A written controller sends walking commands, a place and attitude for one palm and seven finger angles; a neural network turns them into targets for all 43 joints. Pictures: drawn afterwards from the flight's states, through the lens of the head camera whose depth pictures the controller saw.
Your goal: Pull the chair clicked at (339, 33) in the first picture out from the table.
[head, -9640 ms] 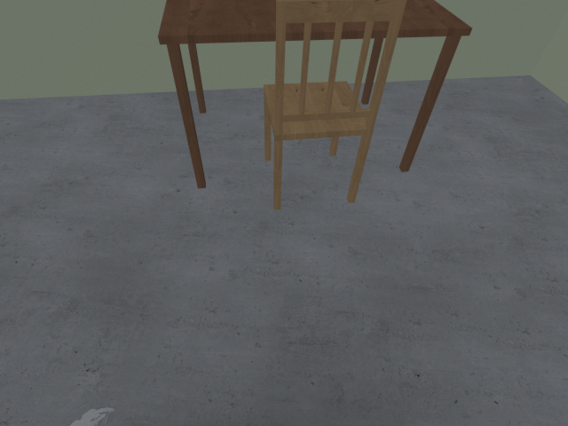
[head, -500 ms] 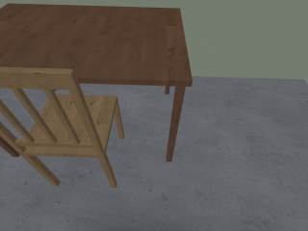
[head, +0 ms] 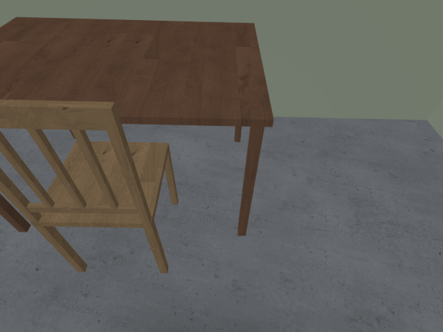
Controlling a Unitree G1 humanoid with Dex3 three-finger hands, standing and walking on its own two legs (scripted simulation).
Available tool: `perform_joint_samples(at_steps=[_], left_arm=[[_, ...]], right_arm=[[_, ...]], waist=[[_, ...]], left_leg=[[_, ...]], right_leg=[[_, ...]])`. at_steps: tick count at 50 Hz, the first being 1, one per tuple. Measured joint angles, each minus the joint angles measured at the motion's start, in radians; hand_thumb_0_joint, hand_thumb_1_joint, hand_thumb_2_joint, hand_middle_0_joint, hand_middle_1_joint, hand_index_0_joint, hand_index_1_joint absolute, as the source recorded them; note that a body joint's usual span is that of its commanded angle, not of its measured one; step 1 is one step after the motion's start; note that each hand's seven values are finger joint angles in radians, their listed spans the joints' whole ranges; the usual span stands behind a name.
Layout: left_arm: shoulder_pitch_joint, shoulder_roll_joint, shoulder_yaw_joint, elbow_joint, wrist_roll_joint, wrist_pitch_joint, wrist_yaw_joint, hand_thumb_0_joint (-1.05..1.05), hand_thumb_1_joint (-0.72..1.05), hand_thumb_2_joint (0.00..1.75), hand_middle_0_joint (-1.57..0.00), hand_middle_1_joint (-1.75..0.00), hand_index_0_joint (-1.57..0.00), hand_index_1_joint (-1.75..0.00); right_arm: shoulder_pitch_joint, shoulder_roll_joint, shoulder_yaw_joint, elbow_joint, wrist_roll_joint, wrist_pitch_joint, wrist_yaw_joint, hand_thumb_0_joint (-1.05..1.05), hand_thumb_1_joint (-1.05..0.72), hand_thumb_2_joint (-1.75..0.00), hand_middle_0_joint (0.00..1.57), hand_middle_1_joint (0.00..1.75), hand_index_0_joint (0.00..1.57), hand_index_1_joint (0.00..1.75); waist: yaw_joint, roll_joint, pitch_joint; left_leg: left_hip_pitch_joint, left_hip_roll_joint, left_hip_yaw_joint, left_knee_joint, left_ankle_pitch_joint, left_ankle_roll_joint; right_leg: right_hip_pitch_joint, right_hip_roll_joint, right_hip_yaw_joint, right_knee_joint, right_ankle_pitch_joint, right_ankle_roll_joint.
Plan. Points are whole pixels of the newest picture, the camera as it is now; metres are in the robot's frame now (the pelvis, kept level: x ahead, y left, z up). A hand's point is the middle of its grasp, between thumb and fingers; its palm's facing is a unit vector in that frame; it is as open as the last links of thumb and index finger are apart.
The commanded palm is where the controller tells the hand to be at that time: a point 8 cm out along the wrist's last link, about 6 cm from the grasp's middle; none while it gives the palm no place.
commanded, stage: come to a stop and stand still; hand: left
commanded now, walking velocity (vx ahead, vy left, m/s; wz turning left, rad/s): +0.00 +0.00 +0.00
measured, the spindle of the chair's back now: (61, 172) +0.51 +0.48 -0.09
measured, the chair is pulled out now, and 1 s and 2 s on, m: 0.00 0.00 0.00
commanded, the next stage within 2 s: look again from close up in 0.06 s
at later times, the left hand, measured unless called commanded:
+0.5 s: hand out of the picture +0.06 +0.22 -0.18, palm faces +0.05 -0.98 -0.22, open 7.4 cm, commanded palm none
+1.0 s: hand out of the picture +0.02 +0.24 -0.17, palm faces +0.02 -0.97 -0.24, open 7.4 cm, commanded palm none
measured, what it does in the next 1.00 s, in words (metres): stands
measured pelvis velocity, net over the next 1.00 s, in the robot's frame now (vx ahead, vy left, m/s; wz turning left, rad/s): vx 0.01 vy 0.04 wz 0.01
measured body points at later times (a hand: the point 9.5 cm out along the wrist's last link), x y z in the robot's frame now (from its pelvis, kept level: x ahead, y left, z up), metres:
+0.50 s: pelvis +0.02 +0.03 -0.01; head -0.01 +0.04 +0.44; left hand +0.06 +0.27 -0.16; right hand +0.05 -0.21 -0.15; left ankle -0.01 +0.12 -0.74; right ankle +0.05 -0.09 -0.74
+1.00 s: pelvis +0.01 +0.04 +0.00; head +0.01 +0.04 +0.45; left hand +0.02 +0.29 -0.16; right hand +0.04 -0.21 -0.15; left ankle -0.01 +0.12 -0.74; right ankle +0.05 -0.09 -0.74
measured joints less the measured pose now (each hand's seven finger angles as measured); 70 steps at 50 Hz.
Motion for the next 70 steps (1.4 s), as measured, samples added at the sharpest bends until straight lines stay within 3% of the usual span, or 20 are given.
perform_joint_samples(at_steps=[9, 12, 16, 23, 37, 53, 70], left_arm=[[-0.002, -0.009, -0.013, -0.013, 0.004, -0.008, 0.001, 0.01, 0.91, 0.9, -0.2, -0.3, -0.2, -0.3], [-0.001, 0.01, -0.018, -0.058, 0.011, -0.016, 0.003, 0.01, 0.91, 0.9, -0.2, -0.3, -0.2, -0.3], [0.003, 0.032, -0.009, -0.094, 0.014, -0.009, 0.011, 0.01, 0.91, 0.9, -0.2, -0.3, -0.2, -0.3], [-0.039, 0.077, 0.001, -0.124, 0.01, -0.017, 0.009, 0.01, 0.91, 0.9, -0.2, -0.3, -0.2, -0.3], [-0.096, 0.12, -0.003, -0.135, 0.008, -0.008, 0.001, 0.01, 0.91, 0.9, -0.2, -0.3, -0.2, -0.3], [-0.063, 0.097, -0.016, -0.06, 0.008, -0.003, -0.001, 0.01, 0.91, 0.9, -0.2, -0.3, -0.2, -0.3], [-0.058, 0.046, -0.024, -0.046, 0.007, -0.013, 0.006, 0.01, 0.91, 0.9, -0.2, -0.3, -0.2, -0.3]], right_arm=[[0.009, 0.003, 0.003, -0.012, 0.003, -0.002, 0.002, 0.0, -0.91, -0.9, 0.2, 0.3, 0.2, 0.3], [-0.002, -0.009, -0.003, -0.063, -0.003, -0.009, 0.009, 0.0, -0.91, -0.9, 0.2, 0.3, 0.2, 0.3], [-0.012, -0.038, -0.018, -0.101, -0.005, -0.008, 0.004, 0.0, -0.91, -0.9, 0.2, 0.3, 0.2, 0.3], [-0.046, -0.073, -0.016, -0.123, 0.0, -0.032, 0.001, 0.0, -0.91, -0.9, 0.2, 0.3, 0.2, 0.3], [-0.143, -0.116, 0.0, -0.13, -0.002, -0.029, 0.011, 0.0, -0.91, -0.9, 0.2, 0.3, 0.2, 0.3], [-0.13, -0.124, 0.003, -0.053, 0.005, -0.017, 0.016, 0.0, -0.91, -0.9, 0.2, 0.3, 0.2, 0.3], [-0.107, -0.067, 0.008, -0.02, 0.007, -0.017, 0.012, 0.0, -0.91, -0.9, 0.2, 0.3, 0.2, 0.3]], waist=[[-0.008, -0.007, 0.007], [-0.021, -0.009, 0.012], [-0.03, 0.002, -0.032], [-0.016, -0.006, -0.07], [-0.002, 0.005, -0.009], [-0.002, 0.004, 0.033], [-0.006, 0.003, 0.017]], left_leg=[[0.0, -0.012, 0.003, 0.005, -0.008, 0.008], [-0.052, -0.012, -0.005, 0.083, -0.042, 0.01], [-0.094, -0.006, -0.018, 0.168, -0.095, 0.014], [-0.048, -0.016, -0.011, 0.159, -0.114, 0.033], [0.016, -0.046, 0.008, 0.074, -0.064, 0.055], [0.038, -0.054, 0.006, 0.01, -0.023, 0.054], [0.039, -0.038, 0.002, 0.004, -0.02, 0.037]], right_leg=[[-0.011, -0.012, 0.004, 0.027, -0.017, 0.006], [-0.054, -0.018, -0.003, 0.094, -0.051, 0.006], [-0.076, -0.016, -0.016, 0.144, -0.088, 0.009], [-0.035, -0.024, -0.008, 0.14, -0.103, 0.029], [0.016, -0.048, 0.014, 0.078, -0.061, 0.054], [0.032, -0.054, 0.012, 0.031, -0.03, 0.055], [0.034, -0.039, 0.006, 0.023, -0.028, 0.039]])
